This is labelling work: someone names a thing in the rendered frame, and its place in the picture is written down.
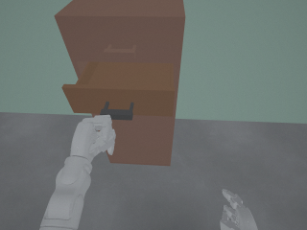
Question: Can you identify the robot left forearm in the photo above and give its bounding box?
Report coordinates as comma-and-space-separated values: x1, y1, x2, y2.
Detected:
39, 155, 93, 230

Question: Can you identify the robot left hand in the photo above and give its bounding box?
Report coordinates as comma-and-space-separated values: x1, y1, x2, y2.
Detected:
70, 115, 116, 163

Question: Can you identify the drawer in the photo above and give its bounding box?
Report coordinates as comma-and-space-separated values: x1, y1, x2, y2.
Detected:
62, 61, 175, 117

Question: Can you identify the handle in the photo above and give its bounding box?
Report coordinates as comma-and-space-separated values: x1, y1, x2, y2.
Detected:
100, 102, 134, 121
103, 48, 136, 59

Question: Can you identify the robot right hand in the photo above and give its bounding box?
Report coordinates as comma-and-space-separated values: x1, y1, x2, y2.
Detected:
220, 189, 258, 230

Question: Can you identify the cabinet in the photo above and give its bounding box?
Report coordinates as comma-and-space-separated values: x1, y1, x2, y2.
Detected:
54, 0, 186, 167

